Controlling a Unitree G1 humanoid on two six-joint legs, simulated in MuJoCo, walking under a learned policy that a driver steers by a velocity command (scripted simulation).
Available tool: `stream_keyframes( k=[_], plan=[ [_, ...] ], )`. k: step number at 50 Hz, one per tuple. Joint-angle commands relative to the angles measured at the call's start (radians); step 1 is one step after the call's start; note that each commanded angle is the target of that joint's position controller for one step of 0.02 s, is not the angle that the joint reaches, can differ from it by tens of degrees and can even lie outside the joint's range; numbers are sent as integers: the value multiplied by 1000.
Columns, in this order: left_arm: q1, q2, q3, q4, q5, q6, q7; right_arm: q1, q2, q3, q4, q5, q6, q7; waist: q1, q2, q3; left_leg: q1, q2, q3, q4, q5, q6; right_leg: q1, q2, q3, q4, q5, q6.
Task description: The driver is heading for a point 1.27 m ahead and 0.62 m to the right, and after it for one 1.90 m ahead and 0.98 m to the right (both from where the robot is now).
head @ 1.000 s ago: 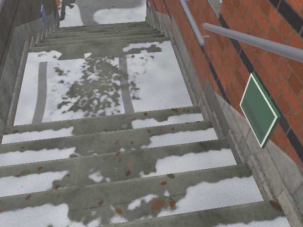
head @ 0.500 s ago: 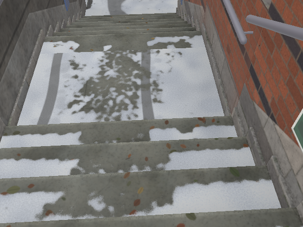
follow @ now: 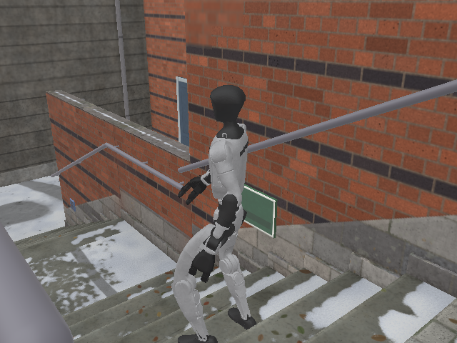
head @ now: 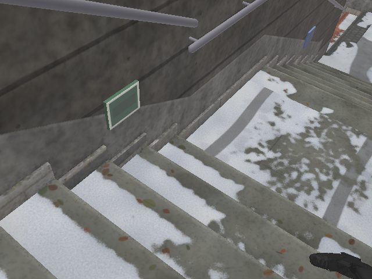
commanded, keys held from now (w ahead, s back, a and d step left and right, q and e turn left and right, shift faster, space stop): w+e+shift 1.00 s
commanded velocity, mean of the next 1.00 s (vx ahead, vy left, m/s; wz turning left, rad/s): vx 0.96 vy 0.00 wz -0.62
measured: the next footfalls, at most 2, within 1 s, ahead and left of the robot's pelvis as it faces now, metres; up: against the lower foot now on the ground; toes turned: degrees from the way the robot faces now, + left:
left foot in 0.04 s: +0.09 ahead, +0.12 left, +0.00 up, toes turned +6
right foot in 0.54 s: +0.42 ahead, -0.05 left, -0.16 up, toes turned -22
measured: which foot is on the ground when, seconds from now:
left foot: up 0.00-0.02, down 0.04-0.54, up 0.56-0.96, down 0.98-1.00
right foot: down 0.00-0.04, up 0.06-0.52, down 0.54-0.98, up 1.00-1.00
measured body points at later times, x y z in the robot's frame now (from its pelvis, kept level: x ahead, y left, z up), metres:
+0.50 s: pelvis +0.27 +0.04 -0.10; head +0.29 +0.03 +0.35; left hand +0.46 +0.26 -0.21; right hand +0.17 -0.22 -0.23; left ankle +0.06 +0.12 -0.72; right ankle +0.40 -0.06 -0.81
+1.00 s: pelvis +0.68 -0.03 -0.29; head +0.66 -0.01 +0.16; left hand +0.85 +0.19 -0.42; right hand +0.66 -0.35 -0.36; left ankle +0.82 +0.02 -1.03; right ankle +0.41 -0.04 -0.84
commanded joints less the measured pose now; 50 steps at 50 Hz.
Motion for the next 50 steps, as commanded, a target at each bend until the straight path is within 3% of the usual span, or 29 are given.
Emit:
stream_keyframes(
  k=[1, 2, 3, 4, 5, 7, 9, 11, 13, 17, 21, 23, 26, 27, 28, 29, 30, 31, 32, 34, 35, 36, 38, 40, 42, 45, 47, 49, 50],
  plan=[
    [-58, 153, 35, -29, -30, 5, 4, 87, -52, -14, 15, -24, -50, -17, -138, -8, 56, 291, -129, 103, -197, -24, 47, -76, -175, 158, -143, 341, -152],
    [-77, 129, 26, -34, -23, 12, -2, 352, -97, -34, 124, -28, -63, -37, -269, 125, -71, 589, -201, 74, -230, -63, 63, -185, -98, 115, 215, 541, -148],
    [-157, 11, -7, -88, 6, 11, -13, 429, -156, -33, 158, -13, -79, -57, -293, 375, -47, 726, 35, -263, -294, -34, 73, -553, 4, 207, 578, -140, -117],
    [-234, 6, -5, -190, 5, 6, -18, 441, -294, -53, 145, 21, -82, -79, -296, 478, -88, 799, 156, -569, -450, 109, 160, -862, 203, 436, 703, -242, -89],
    [-301, 44, 1, -195, -2, -8, -16, 485, -258, -42, 167, -6, -88, -91, -322, 216, -69, 808, 228, -538, -445, 144, 173, -935, 226, 607, 723, -174, -108],
    [-128, 30, 7, -110, -13, -22, -14, 335, -176, -22, 172, -42, -101, -98, -161, 62, -23, 627, 208, -380, -393, 158, 133, -826, 164, 633, 614, -16, -114],
    [-28, 28, 13, -49, -8, 7, -16, 201, -117, -8, 134, -46, -142, -87, -85, 126, 5, 421, 159, -257, -446, 257, 101, -632, 146, 604, 541, 169, -96],
    [-12, 50, 36, -22, -21, 35, -30, 231, -124, -20, 163, -54, -181, -73, -60, 59, 47, 339, 145, -212, -450, 230, 93, -598, 150, 636, 493, 378, -102],
    [-87, 37, 42, -34, -20, 34, -53, 249, -103, -21, 205, -22, -218, -77, -41, 30, 98, 245, 111, -105, -424, 51, 46, -553, 161, 631, 286, 690, -98],
    [-232, -17, 26, -59, -1, 39, -96, 334, -97, -9, 244, -25, -228, -106, -99, 53, 114, 177, 127, -20, -322, -148, 27, -457, 195, 551, 189, 962, -134],
    [-408, -20, 18, -105, 5, 33, -101, 492, -106, -4, 292, -61, -217, -127, -197, 39, 251, 301, 159, 49, -204, -48, 20, -535, 184, 418, 24, 860, -174],
    [-423, -42, 5, -99, 5, 21, -96, 529, -114, -4, 324, -47, -200, -145, -216, 58, 267, 358, 173, 86, -116, 188, 19, -483, 191, 351, -36, 754, -183],
    [-107, 36, 37, 9, 6, 39, -53, 489, -201, -21, 319, -36, -179, -151, -72, 78, 79, 385, 179, 144, 347, 956, 25, -113, 307, 221, -25, 459, -228],
    [91, 79, 57, 70, 14, 32, -47, 470, -208, -23, 312, -35, -174, -145, 23, 60, 7, 236, 171, 117, 676, 903, 14, 144, 290, 306, -66, 452, -285],
    [215, 130, 82, 114, -1, 20, -40, 335, -139, -18, 308, -39, -163, -135, 148, -136, 29, -40, -17, 166, 1271, 82, 7, 316, 218, 454, -182, 516, -413],
    [166, 215, 80, 109, -29, 21, -44, 330, -59, 2, 209, -37, -174, -134, 19, -264, -36, -489, -84, 53, 1449, -455, -17, 592, 89, 631, 204, 1110, -429],
    [222, 222, 82, 86, -64, 20, -39, 235, -80, 18, 103, -27, -185, -127, 74, -91, -271, -667, -85, -66, 1358, -416, -54, 792, -34, 901, 113, 1034, -574],
    [193, 231, 88, 72, -41, 33, -6, 165, -100, 24, 66, -34, -206, -126, 61, 13, -251, -722, -81, -125, 1149, -340, -85, 685, -165, 1145, -166, 567, -606],
    [105, 161, 70, 69, -24, 35, 5, 167, -147, 9, 105, -54, -203, -125, -5, 126, -94, -702, -3, -177, 1025, -330, -75, 461, -172, 1164, -212, 275, -559],
    [-50, 51, 19, 25, -7, -4, -3, 190, -139, 2, 142, -80, -163, -116, -127, 210, 116, -575, 73, -220, 663, -119, -94, -24, -67, 1036, -136, 166, -480],
    [-154, 30, 1, -13, -27, -25, 4, 108, -129, 9, 96, -68, -141, -105, -175, 188, 189, -264, 66, -191, 293, 91, -141, -428, 53, 908, -269, 79, -426],
    [-170, 77, 12, -23, -23, -34, 8, 143, -106, 11, 117, -90, -127, -92, -181, 61, 133, -47, 30, -129, 231, 204, -146, -546, 119, 895, -261, 127, -419],
    [-145, 122, 35, -8, -25, -52, -8, 349, -85, 11, 213, -67, -124, -72, -220, -35, 9, 201, -7, -74, 311, 432, -120, -561, 151, 804, -159, 402, -396],
    [-69, 25, 14, 19, -48, -69, 9, 136, -156, -7, 144, -52, -158, -59, -137, 58, 61, 12, 18, -172, -29, 861, -78, -393, 233, 809, 3, -7, -330],
    [-48, 45, 15, -1, -43, -52, 6, 43, -95, 10, 126, -57, -168, -37, -66, 29, 62, 74, -56, -116, -204, 786, -74, -341, 265, 806, 83, -33, -308],
    [23, 74, 23, -3, -12, -19, 23, 2, -71, 11, 73, -14, -164, -50, -14, -106, 110, 143, -79, -194, -354, 588, -77, -245, 245, 907, 172, 92, -292],
    [-13, 77, 24, -4, 16, 1, 44, 226, -123, -20, 138, 21, -166, -76, -132, -81, 79, 300, -19, -235, -489, 627, -75, -161, 252, 926, 428, 115, -277],
    [-105, 69, 26, -14, 2, -1, 33, 586, -197, -60, 241, -18, -158, -86, -332, 60, -18, 697, -32, -161, -385, 556, -68, -377, 310, 809, 974, 181, -249],
    [-166, -42, 7, -56, -23, -18, 20, 678, -197, -52, 262, -38, -167, -73, -366, 205, -19, 822, 65, -284, -207, 555, -100, -693, 433, 757, 1422, -357, -231]
  ],
)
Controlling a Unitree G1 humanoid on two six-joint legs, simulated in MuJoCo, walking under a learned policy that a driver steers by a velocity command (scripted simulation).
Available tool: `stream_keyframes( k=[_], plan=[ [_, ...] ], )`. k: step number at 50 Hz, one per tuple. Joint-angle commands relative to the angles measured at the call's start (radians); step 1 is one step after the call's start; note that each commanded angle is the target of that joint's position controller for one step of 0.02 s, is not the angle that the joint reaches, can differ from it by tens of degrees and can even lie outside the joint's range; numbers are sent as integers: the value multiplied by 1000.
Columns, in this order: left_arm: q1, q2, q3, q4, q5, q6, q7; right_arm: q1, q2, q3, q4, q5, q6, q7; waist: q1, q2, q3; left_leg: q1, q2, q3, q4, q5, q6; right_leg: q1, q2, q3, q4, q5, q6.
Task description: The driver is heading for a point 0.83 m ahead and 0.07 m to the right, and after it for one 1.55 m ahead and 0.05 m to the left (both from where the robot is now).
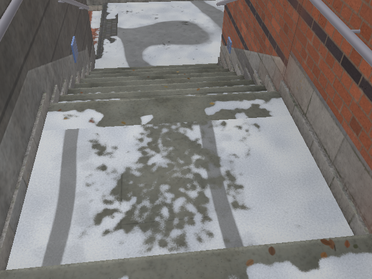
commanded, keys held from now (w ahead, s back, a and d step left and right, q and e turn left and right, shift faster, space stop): w+e+shift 0.50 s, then w+shift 0.06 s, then w+q+shift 0.44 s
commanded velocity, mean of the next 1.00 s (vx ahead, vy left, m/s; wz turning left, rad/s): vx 1.00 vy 0.00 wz -0.46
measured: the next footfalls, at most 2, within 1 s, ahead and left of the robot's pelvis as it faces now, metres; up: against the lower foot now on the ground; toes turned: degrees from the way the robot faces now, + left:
right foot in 0.52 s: +0.45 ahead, -0.07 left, -0.16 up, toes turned -35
left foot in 0.94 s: +0.82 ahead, -0.13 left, -0.32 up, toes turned -24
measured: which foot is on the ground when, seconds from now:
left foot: down 0.00-0.50, up 0.52-0.92, down 0.94-1.00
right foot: up 0.00-0.50, down 0.52-0.94, up 0.96-1.00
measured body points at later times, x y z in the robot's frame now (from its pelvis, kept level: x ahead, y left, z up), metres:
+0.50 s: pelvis +0.33 -0.01 -0.14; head +0.35 -0.01 +0.31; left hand +0.63 +0.09 -0.24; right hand +0.08 -0.13 -0.27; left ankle +0.10 +0.15 -0.70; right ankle +0.44 -0.07 -0.86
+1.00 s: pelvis +0.73 -0.14 -0.35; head +0.75 -0.14 +0.10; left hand +0.86 +0.09 -0.49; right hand +0.69 -0.43 -0.47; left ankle +0.78 -0.12 -1.07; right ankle +0.51 -0.14 -0.77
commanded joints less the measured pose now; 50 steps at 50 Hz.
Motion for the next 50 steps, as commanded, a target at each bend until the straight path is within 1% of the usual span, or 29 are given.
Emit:
stream_keyframes(
  k=[1, 2, 3, 4, 5, 8, 11, 15, 18, 21, 24, 25, 26, 27, 28, 30, 31, 32, 34, 35, 37, 40, 43, 44, 46, 47, 48, 49, 50],
  plan=[
    [-17, -94, -25, -157, -49, -23, 9, 460, -137, -31, 123, -42, 6, 16, -75, 372, -3, 622, 234, -148, 432, 695, -163, -849, -68, -23, 756, 66, -56],
    [90, -74, -18, -153, -65, -34, 16, 431, -236, -80, 93, -24, 3, 3, -50, 498, -198, 697, 408, -529, 160, 67, -53, -934, -108, -83, 768, 185, -28],
    [-76, 9, -6, -133, -12, -20, 8, 332, -146, -61, 61, -10, -9, -4, -75, 201, -63, 457, 399, -576, -26, -498, 18, -947, -183, -99, 608, 398, -22],
    [-232, 65, 10, -152, 11, 5, -13, 252, -73, -32, 48, -6, -6, -4, -91, 73, 94, 215, 343, -473, -71, -637, 19, -906, -213, -111, 526, 472, -6],
    [-278, 71, 14, -156, 20, 26, -31, 223, -54, -16, 63, -30, -24, 0, -63, 36, 195, 29, 290, -355, 19, -459, -6, -855, -248, -38, 319, 636, 2],
    [-265, 3, 5, -154, -2, 63, -85, 208, -58, -15, 98, -8, -55, -8, 6, 139, 200, -239, 194, -90, -40, -392, 2, -577, -237, -87, -111, 925, 65],
    [-292, 30, 22, -125, 18, 62, -76, 351, -132, -40, 148, -7, -63, -17, -34, 108, 130, 56, 278, -72, 68, 39, 46, -710, -229, -165, -105, 916, 11],
    [-506, -4, 8, -147, 18, 9, -102, 484, 34, 4, 215, -20, -58, -40, -104, -9, 181, 171, 151, 147, 150, -230, -35, -747, -216, -217, -491, 1293, -52],
    [-556, -43, -14, -138, -12, 7, -124, 486, 15, 5, 215, -40, -46, -38, -128, 6, 187, 116, 144, 254, 156, -237, 2, -502, -197, -382, -672, 1397, -44],
    [-598, -23, -18, -135, 6, 6, -104, 566, -11, 9, 264, -39, -11, -65, -156, -8, 271, 252, 159, 324, 290, 239, -19, -427, -124, -485, -844, 1196, -53],
    [-167, 53, 23, 9, 12, 22, -70, 511, -77, -12, 285, -44, 15, -78, 61, 31, 90, 69, 172, 337, 841, 446, -9, 139, -115, -434, -832, 1055, -108],
    [40, 118, 63, 70, -17, 30, -57, 362, -121, -38, 260, -36, 20, -77, 220, -53, 19, -121, 93, 349, 1279, 154, -25, 409, -182, -272, -948, 1033, -200],
    [119, 191, 84, 111, -40, 23, -43, 200, -86, -34, 198, -42, 25, -69, 278, -150, 87, -417, -43, 326, 1590, -679, 2, 525, -225, -212, -967, 1052, -252],
    [89, 249, 72, 123, -29, 4, -38, 275, -45, -25, 98, -30, -1, -67, 111, -199, 9, -654, 19, 174, 1523, -801, 14, 707, -364, -54, -702, 1495, -242],
    [52, 187, 58, 97, -40, 5, -27, 361, -52, -15, 86, -34, -11, -50, 70, -43, -111, -678, 68, 78, 1358, -727, 11, 717, -449, 99, -747, 1290, -314],
    [-201, 80, 27, 51, -19, -14, 12, 292, -47, -17, 93, -48, -7, -18, -75, 86, 59, -568, 94, 32, 870, -447, -22, 266, -472, 237, -1129, 537, -281],
    [-265, 84, 20, 22, -14, -41, 19, 319, -59, -26, 102, -67, 17, -20, -127, 7, 101, -430, 119, -7, 785, -470, -38, 71, -532, 304, -1107, 619, -309],
    [-218, 78, 17, 27, 0, -65, 6, 299, -71, -30, 124, -82, 48, -24, -111, 85, 119, -334, 108, 11, 750, -538, -50, -48, -511, 256, -1062, 823, -302],
    [-88, 105, 29, 88, 1, -110, -26, 307, -33, -28, 154, -42, 70, -15, -89, 121, 110, -287, 78, 7, 663, -208, -13, -141, -415, 76, -990, 928, -243],
    [-114, 60, 21, 109, -27, -134, -20, 220, -20, -29, 114, -28, 54, 0, -104, 114, 135, -235, 84, -15, 433, 68, 16, -231, -334, -41, -970, 813, -160],
    [-200, 19, 1, 104, -56, -146, -23, 151, 3, -23, 108, -37, 39, 20, -111, -41, 132, 26, 38, 52, 259, 409, 62, -388, -223, -202, -932, 600, -57],
    [-142, 18, -9, 118, -23, -129, -14, 61, -9, -28, 75, -13, 52, 46, -41, -91, 186, -11, -18, 91, 246, 422, 109, -290, -257, -236, -838, 668, -11],
    [-23, 49, -2, 146, 4, -100, 18, -27, 5, -21, 38, -29, 59, 46, 25, -16, 261, -122, -56, 202, 105, 267, 133, -65, -304, -277, -658, 884, -1],
    [-21, 61, -2, 139, 7, -93, 26, 52, -1, -25, 56, -43, 61, 40, -12, -39, 232, -97, -50, 199, 32, 205, 157, 15, -323, -289, -531, 1059, -10],
    [-109, 108, 15, 111, 20, -81, 24, 489, -97, -77, 200, -18, 72, 25, -230, -45, -9, 284, -98, 216, 9, 32, 205, 38, -331, -320, -26, 1430, -16],
    [-209, 81, 19, 94, -5, -74, 23, 611, -128, -86, 221, -35, 66, 34, -353, 126, -3, 450, -19, 93, -108, 126, 332, -206, -187, -406, 632, 851, 28],
    [-258, -52, -12, 3, -2, -82, 17, 566, -184, -83, 222, -15, 74, 46, -232, 305, 13, 690, 64, -30, 340, 545, 341, -724, -94, -340, 906, 77, 34],
    [-248, -51, -30, -83, -14, -93, 14, 534, -145, -59, 191, 6, 73, 46, -169, 198, -121, 817, 136, -255, 327, 727, 406, -890, -133, -237, 819, 142, 43],
    [-270, -10, -40, -133, -7, -104, 8, 525, -189, -80, 180, -11, 71, 23, -188, 94, -205, 879, 269, -523, 89, 204, 517, -1028, -141, -189, 639, 190, 60]
  ],
)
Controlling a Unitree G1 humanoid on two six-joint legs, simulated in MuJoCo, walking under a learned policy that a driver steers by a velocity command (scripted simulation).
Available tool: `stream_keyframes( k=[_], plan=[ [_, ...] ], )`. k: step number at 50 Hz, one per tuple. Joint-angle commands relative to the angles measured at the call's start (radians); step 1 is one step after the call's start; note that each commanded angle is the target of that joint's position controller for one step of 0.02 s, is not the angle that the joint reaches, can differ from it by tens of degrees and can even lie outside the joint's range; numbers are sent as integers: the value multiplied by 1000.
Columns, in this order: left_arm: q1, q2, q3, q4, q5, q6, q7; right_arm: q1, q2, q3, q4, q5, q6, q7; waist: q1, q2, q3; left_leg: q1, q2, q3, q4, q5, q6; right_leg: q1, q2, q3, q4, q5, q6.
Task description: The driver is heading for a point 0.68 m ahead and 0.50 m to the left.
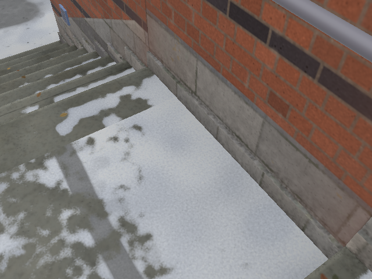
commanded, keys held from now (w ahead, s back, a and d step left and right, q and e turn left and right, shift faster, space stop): w+q+shift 1.00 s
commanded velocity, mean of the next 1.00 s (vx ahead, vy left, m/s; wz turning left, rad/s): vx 1.00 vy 0.00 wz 0.93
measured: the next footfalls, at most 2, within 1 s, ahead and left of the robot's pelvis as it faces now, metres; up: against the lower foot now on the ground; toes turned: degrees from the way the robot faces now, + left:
right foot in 0.42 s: +0.58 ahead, -0.10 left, -0.16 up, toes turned +25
left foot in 0.82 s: +0.82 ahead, +0.19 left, -0.16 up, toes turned +47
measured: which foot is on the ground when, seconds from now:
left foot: down 0.00-0.40, up 0.42-0.80, down 0.82-1.00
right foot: up 0.00-0.40, down 0.42-0.80, up 0.82-1.00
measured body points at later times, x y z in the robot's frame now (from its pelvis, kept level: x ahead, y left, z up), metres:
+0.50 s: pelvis +0.48 -0.01 -0.16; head +0.51 -0.02 +0.29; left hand +0.53 +0.29 -0.26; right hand +0.56 -0.30 -0.29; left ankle +0.22 +0.03 -0.63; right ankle +0.55 -0.12 -0.88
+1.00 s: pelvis +0.86 +0.19 -0.16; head +0.87 +0.19 +0.29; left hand +0.78 +0.48 -0.23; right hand +1.10 +0.06 -0.29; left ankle +0.79 +0.16 -0.88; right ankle +1.05 +0.13 -0.79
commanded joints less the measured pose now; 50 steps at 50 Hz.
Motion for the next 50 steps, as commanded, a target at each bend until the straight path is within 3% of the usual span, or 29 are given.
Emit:
stream_keyframes(
  k=[1, 3, 5, 8, 10, 11, 14, 17, 19, 20, 21, 22, 23, 24, 25, 27, 28, 33, 34, 37, 39, 40, 41, 42, 43, 44, 45, 48, 50],
  plan=[
    [-183, 89, -11, -213, 26, -41, -6, 334, -195, -50, 47, -5, 12, -36, -96, -18, -148, 719, 449, -753, -229, 229, 356, -893, -41, 166, 5, 58, 32],
    [-201, 78, -12, -188, 57, -12, -13, 269, -141, -18, 36, -12, -28, -47, -5, -110, 32, 320, 382, -762, -203, 82, 301, -779, -120, 219, -253, 141, 57],
    [-358, 78, -26, -276, 32, 11, -25, 145, -131, 2, -3, 15, -73, -58, 45, -99, 159, -162, 193, -537, -411, 16, 206, -430, -133, 157, -878, 439, 123],
    [-214, 66, -16, -171, 38, 23, -74, 135, -184, -21, -9, 19, -85, -44, 46, 91, 21, -184, 150, -423, -332, 471, 174, -29, -100, 92, -959, 832, 107],
    [-378, 120, 5, -219, 22, -1, -60, 275, -132, -18, 17, 20, -90, -54, -61, -35, 28, 245, 130, -471, -138, 345, 168, -436, -121, 176, -1161, 968, 74],
    [-487, 109, -1, -256, 32, -15, -63, 321, -108, -18, 31, 14, -92, -52, -121, -36, 51, 295, 119, -492, -102, 229, 150, -470, -123, 190, -1284, 1007, 73],
    [-549, 59, -11, -321, -8, -8, -75, 353, -110, -15, 39, -2, -78, -39, -170, 58, 42, 190, 82, -502, -59, 154, 100, -231, -50, 150, -1410, 998, 79],
    [-402, 80, 5, -285, -3, -25, -67, 298, -106, -9, 39, -10, -59, -61, -98, 53, 27, 190, 40, -478, 122, 194, 38, 25, -67, 169, -1557, 1020, 102],
    [-63, 142, 40, -194, 1, -33, -48, 234, -145, -15, 39, -22, -47, -76, 84, 30, -111, 190, -27, -452, 543, 304, 41, 311, -102, 184, -1650, 1131, 97],
    [169, 211, 76, -114, 1, -31, -45, 150, -160, -24, 20, -3, -41, -74, 209, -12, -155, 23, -42, -399, 827, 218, 16, 566, -154, 249, -1646, 1078, 88],
    [276, 268, 92, -62, 25, -36, -54, 86, -78, -11, -21, 12, -46, -74, 229, -96, -122, -250, -97, -342, 1146, -395, 8, 735, -238, 253, -1485, 1167, 84],
    [269, 253, 70, -83, 54, -47, -69, 294, -5, 14, -48, 44, -41, -94, 70, -286, -239, -501, -8, -274, 1263, -495, 10, 971, -410, 293, -1132, 1733, 140],
    [249, 234, 76, -108, 55, -44, -68, 335, -59, 16, -39, 65, -24, -110, 98, -333, -428, -695, 23, -189, 1325, -383, -8, 1102, -529, 523, -1184, 1361, -1],
    [187, 204, 86, -123, 39, -43, -51, 215, -69, 21, -63, -1, -16, -97, 119, -299, -427, -699, 103, -166, 1245, -225, 8, 901, -532, 693, -1429, 434, -97],
    [87, 86, 54, -142, 43, -28, -41, 48, -131, 2, -74, -36, -6, -66, 120, -86, -192, -633, 129, -131, 1158, -121, 7, 585, -404, 620, -1608, 113, -51],
    [77, 43, 31, -99, 46, -50, -17, -103, -93, 3, -140, -20, -15, -2, 76, -85, 40, -585, 199, -149, 894, 33, -13, 266, -388, 472, -1601, 488, -18],
    [60, 1, 16, -63, 21, -53, -7, -151, -35, 22, -175, -14, -3, 19, 22, -64, 67, -479, 208, -153, 739, 58, -36, 116, -333, 363, -1642, 527, 5],
    [9, 74, 23, -63, -32, -82, -41, -207, -4, 62, -264, -8, 12, 28, -71, -129, 32, -277, 176, -2, 416, 261, 5, 104, -275, 30, -1713, 1176, 101],
    [59, 89, 29, -49, -38, -81, -35, -267, -14, 65, -266, -17, 29, 21, -49, -58, 45, -282, 135, 57, 372, 244, 19, 181, -255, -26, -1683, 1272, 139],
    [99, 155, 39, -75, -28, -59, 1, -266, -57, 56, -243, -23, 29, 28, -67, -73, 12, -48, -3, 165, 223, 214, 53, 191, -222, -132, -1526, 1639, 165],
    [21, 224, 47, -133, -27, -46, 12, 77, -165, 10, -136, -28, 37, 17, -246, -81, -138, 352, -26, 99, 180, 153, 132, 55, -271, -92, -1057, 1759, 155],
    [-96, 245, 56, -158, -40, -38, 8, 280, -214, -22, -73, -3, 40, -5, -381, 43, -208, 648, 51, -9, 29, 281, 227, -176, -179, -100, -529, 1152, 147],
    [-97, 160, 35, -205, -3, -36, -19, 157, -243, -33, -79, 30, 43, -30, -249, 232, -159, 660, 88, -146, 37, 336, 229, -436, -22, -99, -192, 194, 104],
    [10, 87, 16, -294, 15, -40, -20, 57, -292, -25, -144, 12, 32, -23, -70, 167, -257, 744, 234, -426, 57, 562, 305, -581, -85, 60, -111, 92, 89],
    [-33, 112, 8, -363, 0, -60, -20, 123, -281, -33, -164, -16, 38, -46, -122, 98, -358, 786, 353, -724, -202, 140, 376, -653, -54, 187, -181, 150, 108],
    [-58, 139, 7, -339, 8, -67, -25, 88, -204, -25, -155, -19, 37, -63, -84, -34, -159, 583, 343, -755, -365, -98, 333, -691, -95, 190, -322, 224, 101],
    [-74, 152, 11, -326, 20, -43, -21, 51, -161, -13, -159, -28, 19, -64, -29, -41, -50, 411, 308, -717, -390, -114, 296, -637, -119, 188, -368, 193, 100],
    [-139, 159, 5, -364, 42, 15, -15, -16, -161, 0, -162, -7, -38, -55, 77, -57, 105, -18, 155, -525, -437, 14, 232, -448, -168, 168, -636, 208, 143],
    [-256, 122, -9, -441, 20, 12, -31, -32, -188, -11, -170, -7, -63, -50, 87, -42, 126, -211, 102, -435, -461, 187, 205, -244, -161, 138, -904, 348, 163]
  ],
)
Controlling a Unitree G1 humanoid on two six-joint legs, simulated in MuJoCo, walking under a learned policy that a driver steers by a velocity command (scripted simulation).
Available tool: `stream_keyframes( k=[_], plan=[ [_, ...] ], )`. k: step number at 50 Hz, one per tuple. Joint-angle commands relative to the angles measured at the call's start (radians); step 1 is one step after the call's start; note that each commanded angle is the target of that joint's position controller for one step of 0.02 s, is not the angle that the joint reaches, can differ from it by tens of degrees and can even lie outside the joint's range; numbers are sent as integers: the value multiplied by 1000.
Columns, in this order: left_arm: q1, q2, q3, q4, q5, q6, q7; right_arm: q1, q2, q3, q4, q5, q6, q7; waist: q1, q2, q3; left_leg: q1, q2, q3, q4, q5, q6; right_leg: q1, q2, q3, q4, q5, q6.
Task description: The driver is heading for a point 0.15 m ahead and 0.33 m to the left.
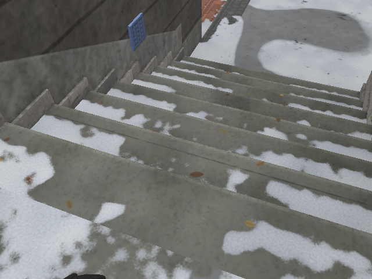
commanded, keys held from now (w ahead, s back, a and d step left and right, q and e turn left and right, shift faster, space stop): w+q+shift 0.16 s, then w+shift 0.26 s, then shift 0.24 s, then q+shift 0.34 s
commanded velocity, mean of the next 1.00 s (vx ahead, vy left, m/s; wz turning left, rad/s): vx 0.64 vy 0.00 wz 0.55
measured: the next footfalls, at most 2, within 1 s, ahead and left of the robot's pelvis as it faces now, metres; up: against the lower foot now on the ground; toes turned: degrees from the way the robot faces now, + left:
right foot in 0.16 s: +0.34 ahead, -0.20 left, +0.00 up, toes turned +11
left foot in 0.58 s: +0.66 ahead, +0.10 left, +0.00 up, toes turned +19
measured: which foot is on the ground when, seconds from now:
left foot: down 0.00-0.16, up 0.18-0.56, down 0.58-1.00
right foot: up 0.00-0.14, down 0.16-0.58, up 0.60-1.00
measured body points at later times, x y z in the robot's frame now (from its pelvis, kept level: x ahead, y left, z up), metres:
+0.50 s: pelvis +0.42 -0.05 +0.00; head +0.45 -0.04 +0.45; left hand +0.25 +0.17 -0.12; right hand +0.75 -0.17 -0.04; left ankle +0.56 +0.11 -0.67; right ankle +0.30 -0.21 -0.72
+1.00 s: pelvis +0.66 +0.02 +0.01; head +0.69 +0.04 +0.46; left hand +0.73 +0.33 -0.08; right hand +0.83 -0.22 -0.11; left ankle +0.63 +0.09 -0.72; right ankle +0.78 -0.03 -0.70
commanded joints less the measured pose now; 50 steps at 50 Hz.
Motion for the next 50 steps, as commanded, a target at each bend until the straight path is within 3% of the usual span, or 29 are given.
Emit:
stream_keyframes(
  k=[1, 3, 5, 6, 7, 8, 9, 10, 11, 13, 15, 17, 19, 21, 24, 26, 27, 28, 29, 30, 31, 32, 33, 34, 36, 39, 44, 48, 50],
  plan=[
    [-49, 140, 33, -115, -19, 2, -16, -168, -176, -48, -132, 14, -61, -1, 84, -27, 131, -451, 197, -277, -325, 293, 138, 298, 21, -91, -342, 241, 25],
    [17, 143, 39, -76, -50, -2, -21, -150, -187, -64, -137, 29, -59, 19, 63, 21, 47, -420, 169, -237, -260, 394, 97, 493, 85, -130, -479, 382, 13],
    [36, 152, 52, -67, -61, 3, -21, -87, -201, -73, -150, 36, -44, 31, 33, 55, -27, -222, 196, -273, -135, 543, 68, 514, 114, -127, -573, 328, 1],
    [80, 170, 57, -54, -50, 3, -17, -49, -226, -76, -140, 24, -36, 31, 40, 23, -72, -136, 193, -297, -28, 606, 55, 551, 138, -151, -629, 312, -19],
    [227, 206, 79, -27, -47, 4, -5, -67, -244, -81, -146, 17, -32, 32, 134, 1, -136, -150, 179, -276, 187, 640, 24, 707, 158, -168, -671, 242, -25],
    [442, 281, 109, 16, -23, 0, 13, -122, -189, -64, -185, 17, -39, 39, 237, -90, -255, -296, 131, -231, 542, 529, -9, 957, 46, -51, -657, 64, -51],
    [560, 334, 108, 44, -5, -3, 26, -138, -8, -24, -214, 4, -48, 33, 230, -339, -306, -537, 61, -149, 926, -219, -12, 1107, -216, 294, -747, -181, -39],
    [381, 358, 112, 8, -16, -1, 18, -49, -43, -19, -259, 25, -45, 32, 81, -500, -333, -701, 72, -110, 1029, -114, 2, 1041, -294, 768, -995, -365, -110],
    [242, 263, 98, -15, -22, 7, 6, -54, -88, -23, -204, -21, -25, 29, 49, -291, -173, -737, 178, -66, 1088, -30, 7, 897, -268, 690, -993, -548, -172],
    [213, 176, 72, 14, -2, 2, -1, -146, -73, -19, -212, -27, -12, 53, 41, -103, -58, -689, 226, -45, 1018, 13, -35, 674, -169, 392, -964, -303, -171],
    [255, 155, 65, 83, -1, -18, 1, -180, -40, -7, -224, -20, 5, 68, 12, -121, 22, -671, 233, -89, 898, -4, -52, 558, -108, 215, -964, -95, -151],
    [266, 180, 72, 101, -5, -36, -3, -234, -50, -3, -247, -22, 15, 73, 2, -120, 48, -679, 213, -85, 795, 26, -76, 542, -101, 131, -1012, 93, -167],
    [274, 166, 68, 124, -29, -42, -6, -271, -59, -2, -249, 0, 16, 63, -13, -127, 69, -687, 216, -62, 675, 130, -89, 559, -99, 41, -1052, 264, -190],
    [277, 177, 66, 143, -35, -46, -12, -358, -70, 9, -283, -1, 1, 62, -9, -78, 84, -630, 224, -38, 521, 234, -76, 551, -84, -63, -1109, 326, -181],
    [342, 162, 53, 203, -59, -49, -28, -437, -3, 40, -299, 7, -30, 80, 2, -24, 112, -400, 211, 128, 211, 353, -50, 541, -53, -215, -1136, 757, -180],
    [384, 234, 56, 233, -79, -48, -19, -338, 3, 45, -240, -16, -27, 59, -19, -78, 53, -205, 122, 211, 133, 356, -52, 623, -47, -242, -1010, 1164, -165],
    [380, 282, 68, 233, -64, -39, -10, -215, -19, 34, -196, -21, -22, 50, -77, -109, -10, -80, 88, 207, 89, 331, -50, 662, -46, -250, -852, 1309, -142],
    [364, 280, 65, 241, -68, -29, -1, -50, -45, 22, -132, -24, -22, 38, -158, -122, -67, 93, 111, 162, -24, 440, -30, 644, -29, -261, -649, 1296, -114],
    [356, 256, 63, 227, -73, -27, -4, 46, -102, 2, -82, -40, -31, 28, -202, -114, -118, 248, 200, 71, -47, 540, -10, 537, 15, -246, -402, 996, -90],
    [421, 145, 49, 192, -53, -23, -9, 67, -192, -14, -51, -52, -38, 9, -96, 181, -214, 443, 471, -169, 138, 1157, 0, 328, 159, -246, -6, -193, -72],
    [603, 119, 39, 202, -114, -13, 7, 80, -234, -30, -95, -27, -47, 5, -67, 225, -507, 654, 692, -474, 163, 1540, 181, 188, 225, 10, 261, -264, -84],
    [494, 191, 47, 195, -89, -8, 14, 22, -174, -30, -96, 21, -44, -4, -84, 82, -453, 489, 616, -392, 71, 1399, 171, 187, 173, 21, 210, -136, -91],
    [393, 177, 41, 167, -75, -10, 11, -58, -111, -7, -76, 31, -49, -12, -52, 87, -254, 327, 556, -304, -11, 1245, 146, 132, 142, -20, 119, -77, -88],
    [310, 165, 37, 156, -44, -5, 9, -89, -70, 5, -57, 32, -47, -20, -23, 49, -133, 202, 491, -259, -67, 1164, 119, 116, 112, -55, 29, -45, -80],
    [307, 155, 36, 154, -11, 34, -9, -63, -42, 16, -48, 40, -46, -23, 16, 43, -78, 50, 427, -219, -134, 1184, 110, 208, 100, -79, -90, -2, -55],
    [260, 110, 30, 109, -24, 59, -7, -76, -122, -21, -60, 25, -40, -16, 50, 10, -134, -7, 393, -179, -140, 1198, 124, 253, 112, -90, -194, 29, -13],
    [101, 117, 19, 21, -35, 83, 2, -85, -126, -39, -93, 22, 9, -13, 24, 66, -133, -148, 280, -149, -112, 1016, 47, 352, 180, -121, -360, 221, -2],
    [31, 157, 19, -41, -46, 83, 13, -108, -152, -64, -128, 2, 54, -14, -2, 96, -78, -156, 279, -304, -90, 727, 32, 382, 195, -71, -466, 132, 2],
    [85, 172, 21, -35, -55, 68, 20, -146, -150, -72, -142, 2, 65, -19, 33, 115, -33, -165, 270, -394, -57, 518, 1, 454, 180, -24, -645, 124, -15]
  ],
)
Over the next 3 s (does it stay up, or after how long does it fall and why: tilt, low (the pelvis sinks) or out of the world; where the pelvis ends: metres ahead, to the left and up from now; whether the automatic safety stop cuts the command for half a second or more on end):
stays up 0.31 0.31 -0.02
